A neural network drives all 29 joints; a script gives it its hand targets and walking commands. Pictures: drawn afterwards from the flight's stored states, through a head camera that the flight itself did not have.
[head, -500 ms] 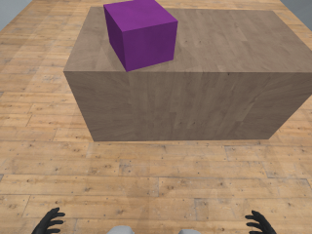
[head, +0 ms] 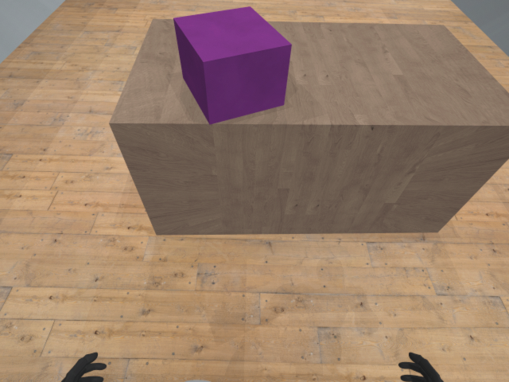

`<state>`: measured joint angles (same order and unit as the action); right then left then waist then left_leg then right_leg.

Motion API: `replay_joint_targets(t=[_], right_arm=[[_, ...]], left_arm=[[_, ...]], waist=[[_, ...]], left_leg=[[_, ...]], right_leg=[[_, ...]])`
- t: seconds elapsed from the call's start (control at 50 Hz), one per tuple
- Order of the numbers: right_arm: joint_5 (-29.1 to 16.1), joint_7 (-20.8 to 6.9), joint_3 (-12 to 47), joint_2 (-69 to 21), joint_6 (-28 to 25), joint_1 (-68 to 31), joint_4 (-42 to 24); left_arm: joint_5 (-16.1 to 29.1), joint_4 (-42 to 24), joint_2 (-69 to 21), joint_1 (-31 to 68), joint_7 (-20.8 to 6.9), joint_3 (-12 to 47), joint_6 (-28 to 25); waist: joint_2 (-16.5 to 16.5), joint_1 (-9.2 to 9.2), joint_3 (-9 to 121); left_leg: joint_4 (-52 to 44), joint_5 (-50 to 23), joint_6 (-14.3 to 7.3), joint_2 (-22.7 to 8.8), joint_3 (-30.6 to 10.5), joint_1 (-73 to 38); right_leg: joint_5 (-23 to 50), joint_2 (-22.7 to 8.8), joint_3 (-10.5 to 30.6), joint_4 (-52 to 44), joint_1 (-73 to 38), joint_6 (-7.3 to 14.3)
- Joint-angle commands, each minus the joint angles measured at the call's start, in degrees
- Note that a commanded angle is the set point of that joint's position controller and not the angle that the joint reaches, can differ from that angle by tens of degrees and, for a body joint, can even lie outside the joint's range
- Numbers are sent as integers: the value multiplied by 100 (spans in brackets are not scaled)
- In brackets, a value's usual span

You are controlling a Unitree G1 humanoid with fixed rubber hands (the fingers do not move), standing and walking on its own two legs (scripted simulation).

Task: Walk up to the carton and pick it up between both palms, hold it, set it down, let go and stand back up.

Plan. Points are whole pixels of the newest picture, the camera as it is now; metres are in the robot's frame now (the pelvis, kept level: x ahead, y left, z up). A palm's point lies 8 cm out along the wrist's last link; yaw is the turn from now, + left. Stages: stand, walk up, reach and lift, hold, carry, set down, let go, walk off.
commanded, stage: stand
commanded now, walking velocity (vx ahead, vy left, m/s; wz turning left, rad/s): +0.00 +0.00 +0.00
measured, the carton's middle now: (230, 63) +0.96 +0.10 -0.02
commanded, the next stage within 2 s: walk up in 0.56 s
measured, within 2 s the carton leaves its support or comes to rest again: neither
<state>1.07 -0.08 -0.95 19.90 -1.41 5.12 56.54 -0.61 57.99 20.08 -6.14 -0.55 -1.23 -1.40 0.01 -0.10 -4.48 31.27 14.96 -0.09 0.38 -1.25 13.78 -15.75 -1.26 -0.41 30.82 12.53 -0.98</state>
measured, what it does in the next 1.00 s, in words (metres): stands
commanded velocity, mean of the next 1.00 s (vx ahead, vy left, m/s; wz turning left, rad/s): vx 0.00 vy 0.00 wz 0.00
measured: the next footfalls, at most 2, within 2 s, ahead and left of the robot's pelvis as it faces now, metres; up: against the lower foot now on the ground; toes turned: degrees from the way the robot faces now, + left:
left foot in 1.12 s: +0.19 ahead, +0.17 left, +0.00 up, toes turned +6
right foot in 1.60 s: +0.39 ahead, -0.06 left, +0.00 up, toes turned +1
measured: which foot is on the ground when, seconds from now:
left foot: down 0.00-0.92, up 0.94-1.00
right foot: down 0.00-1.00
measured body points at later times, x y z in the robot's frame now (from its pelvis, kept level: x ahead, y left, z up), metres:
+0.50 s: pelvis +0.01 +0.01 +0.01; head +0.02 +0.01 +0.46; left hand +0.10 +0.31 -0.12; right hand +0.11 -0.30 -0.11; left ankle +0.02 +0.12 -0.73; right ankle +0.01 -0.13 -0.73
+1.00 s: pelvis +0.04 +0.01 +0.00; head +0.04 +0.02 +0.45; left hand +0.08 +0.35 -0.11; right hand +0.14 -0.31 -0.11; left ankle +0.03 +0.12 -0.71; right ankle +0.01 -0.13 -0.73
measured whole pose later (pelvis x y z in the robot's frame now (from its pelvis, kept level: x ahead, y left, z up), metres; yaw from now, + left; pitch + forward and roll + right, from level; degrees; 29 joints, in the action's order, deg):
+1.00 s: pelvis +0.04 +0.01 +0.00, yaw +3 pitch -3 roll -1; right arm 2.7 -2.6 -4.4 23.6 -0.5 11.1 55.3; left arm -2.0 56.0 23.8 -13.3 -1.2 -5.5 -4.4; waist 0.9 -1.1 -2.3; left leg 45.7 26.9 -2.2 2.7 -4.8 18.0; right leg -18.4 -1.4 -1.1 29.4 7.4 -1.3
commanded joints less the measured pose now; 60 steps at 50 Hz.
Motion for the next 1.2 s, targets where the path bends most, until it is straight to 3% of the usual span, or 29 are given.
replay_joint_targets(t=[0.0,0.04,0.1,0.12,0.16,0.18,0.28,0.36,0.4,0.48,0.72,0.74,0.78,0.8,0.84,0.86,0.88,0.9,0.92,0.94,0.98,1.02,1.04,1.06,1.08,1.1,1.12,1.14,1.18], right_arm=[[-1,44,-194,1152,-101,-178,-154],[-12,56,-202,1070,-106,-211,-111],[-15,60,-211,1109,-89,-333,-64],[-29,66,-167,1038,-109,-269,-73],[-25,41,-183,1079,-114,-279,-35],[8,46,-168,1096,-112,-304,-4],[-25,74,-196,1132,-95,-260,51],[1,62,-180,1068,-96,-330,63],[-29,73,-187,1126,-99,-290,71],[10,60,-189,1072,-88,-368,72],[-6,65,-228,1215,-85,-324,120],[58,-82,-450,1577,-59,121,-140],[160,-201,-492,1564,-43,84,-223],[169,-230,-496,1521,-30,91,-314],[165,-247,-501,1339,-52,-198,-599],[140,-266,-476,1196,-83,-415,-743],[133,-268,-458,1048,-82,-651,-973],[170,-222,-457,1074,-101,-770,-1066],[160,-215,-491,1162,-121,-606,-1062],[163,-244,-534,1284,-137,-409,-1051],[12,-347,-630,1420,-185,128,-1004],[-52,-429,-696,1364,-187,883,-808],[-41,-419,-760,1310,-191,1461,-642],[-28,-366,-855,1458,-219,2047,-420],[19,-291,-987,1783,-253,2607,-313],[84,-214,-1008,2071,-286,2623,-480],[86,-197,-998,2227,-287,1729,-820],[21,-204,-1011,2287,-278,1147,-1081],[-10,-204,-998,2112,-268,638,-1219]], left_arm=[[31,-213,1106,289,71,-201,-88],[35,-133,1102,283,90,-190,-88],[-4,-84,1076,342,79,-172,-81],[22,-112,1130,358,70,-200,-101],[27,-54,1045,349,60,-184,-86],[15,-44,1039,339,40,-165,-67],[-10,43,1103,233,74,-165,-77],[-26,74,1101,373,82,-181,-63],[16,57,1093,399,73,-169,-65],[-4,70,1148,482,94,-207,-47],[-4,110,1023,266,63,-170,-37],[-78,-261,1514,19,-22,-376,-155],[-107,-214,1556,-150,-90,-512,-174],[-102,-262,1580,-257,-115,-535,-179],[-111,-297,1642,-587,-83,-601,-243],[-123,-246,1813,-967,-35,-685,-291],[-137,-217,2026,-1453,6,-781,-344],[-150,-271,2190,-1510,37,-875,-393],[-145,-440,2230,-1390,63,-869,-401],[-124,-570,2100,-1160,52,-858,-404],[-135,-969,1965,-279,-20,-771,-390],[-139,-1097,1954,181,-96,-760,-343],[-142,-1188,1859,372,-106,-749,-313],[-167,-1209,1649,197,-99,-695,-287],[-178,-1281,1178,-228,-100,-572,-280],[-94,-1352,878,-598,-88,-473,-267],[-43,-1219,1319,-861,-78,-539,-170],[-72,-1137,1653,-1039,-97,-587,-134],[-61,-937,1911,-1319,-99,-670,-93]], waist=[[42,7,674],[-121,35,562],[85,26,599],[-74,27,618],[163,54,674],[-45,-17,558],[120,-11,590],[-70,1,493],[141,62,563],[-42,36,499],[-27,-43,537],[67,-14,947],[218,-75,218],[-5,-121,129],[26,-288,-47],[-556,-506,-143],[-1097,-793,-264],[-944,-818,-584],[-490,-708,-408],[-209,-508,-394],[-824,4,-426],[-1164,486,-243],[-909,777,-58],[-398,978,160],[1179,1208,486],[2083,1086,517],[1160,563,365],[848,358,175],[473,26,-152]], left_leg=[[-836,-744,-254,-559,-567,-223],[-923,-815,-263,-611,-615,-233],[-973,-917,-242,-598,-550,-335],[-1015,-994,-244,-652,-626,-303],[-1070,-946,-226,-611,-551,-365],[-1101,-917,-235,-623,-567,-308],[-1166,-864,-222,-647,-615,-395],[-1238,-986,-198,-659,-564,-394],[-1214,-967,-207,-646,-535,-461],[-1322,-982,-225,-679,-567,-395],[-1380,-1023,-237,-692,-638,-499],[-1031,1835,-514,-378,-668,-384],[-1154,2879,-564,-489,-1120,300],[-1114,2869,-567,-472,-1120,416],[-515,2241,-507,-322,-960,914],[293,1562,-407,-63,-568,1719],[1505,1454,-224,361,-225,2984],[2060,1480,-180,72,-676,3601],[2060,1444,-191,-39,-844,3420],[1946,1201,-164,-216,-804,3037],[1204,1258,-140,-585,-524,1758],[578,458,-133,-331,134,152],[200,-273,-161,-169,345,-791],[55,-492,-136,-50,239,-1847],[-495,80,-288,-291,-585,-2729],[-1446,1659,-570,-1209,-2794,-2348],[-2159,3186,-880,-1831,-4038,-1367],[-2344,3841,-1167,-2166,-4023,-878],[-2167,3068,-1266,-2059,-3266,-257]], right_leg=[[756,-504,564,-828,-334,305],[827,-506,588,-918,-371,298],[914,-528,544,-973,-428,304],[897,-518,526,-964,-495,280],[945,-546,571,-1010,-486,273],[834,-498,493,-977,-476,249],[746,-530,571,-1139,-509,265],[840,-512,502,-1206,-546,244],[951,-552,565,-1199,-544,268],[856,-542,538,-1216,-533,262],[894,-558,475,-1270,-567,260],[-1302,-304,228,-785,-729,482],[-2247,-358,501,-542,-99,589],[-2414,-402,617,-644,-37,630],[-2127,-634,1025,-919,-446,735],[-1992,-1017,1599,-1335,-1257,952],[-1950,-1826,2733,-2088,-2205,1338],[-997,-2302,3095,-2097,-2447,1633],[-449,-2466,3090,-1916,-2376,1738],[-276,-2284,2681,-1789,-2070,1687],[-635,-2003,1786,-1794,-710,1522],[-642,-1303,714,-1360,402,1160],[-528,-1045,378,-815,973,967],[-163,-679,14,462,1559,759],[-400,-178,-332,2283,2385,556],[-1687,579,102,3511,2936,342],[-1407,434,766,3810,2574,326],[-1456,171,861,3806,2445,405],[-1021,-264,740,3847,2018,359]])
